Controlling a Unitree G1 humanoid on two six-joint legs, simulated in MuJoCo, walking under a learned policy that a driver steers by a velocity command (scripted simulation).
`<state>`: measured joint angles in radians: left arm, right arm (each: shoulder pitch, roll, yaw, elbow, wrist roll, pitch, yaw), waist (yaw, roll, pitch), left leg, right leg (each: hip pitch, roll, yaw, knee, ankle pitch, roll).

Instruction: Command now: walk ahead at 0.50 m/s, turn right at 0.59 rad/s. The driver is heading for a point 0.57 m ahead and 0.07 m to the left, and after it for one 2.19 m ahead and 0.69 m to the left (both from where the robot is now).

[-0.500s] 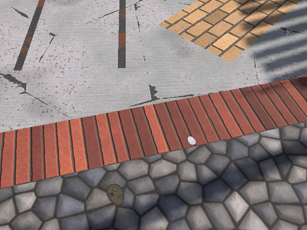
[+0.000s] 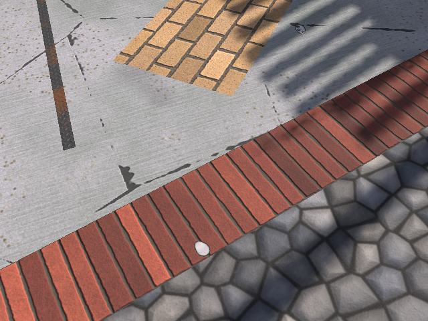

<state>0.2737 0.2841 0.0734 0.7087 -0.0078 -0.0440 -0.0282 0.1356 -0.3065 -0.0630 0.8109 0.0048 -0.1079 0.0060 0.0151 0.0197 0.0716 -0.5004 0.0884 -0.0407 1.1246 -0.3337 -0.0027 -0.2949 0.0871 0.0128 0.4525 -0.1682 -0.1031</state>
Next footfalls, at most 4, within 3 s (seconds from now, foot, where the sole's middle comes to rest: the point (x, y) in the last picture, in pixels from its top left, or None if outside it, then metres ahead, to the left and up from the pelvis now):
0.34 left None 0.39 0.13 -0.78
0.84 right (279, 261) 0.63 -0.14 -0.78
1.34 left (195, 191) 0.90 0.14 -0.78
1.82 right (218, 138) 1.26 0.07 -0.89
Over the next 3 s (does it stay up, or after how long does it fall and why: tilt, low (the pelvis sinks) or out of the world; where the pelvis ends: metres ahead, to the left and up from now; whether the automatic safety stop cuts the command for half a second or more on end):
stays up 1.60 0.45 -0.11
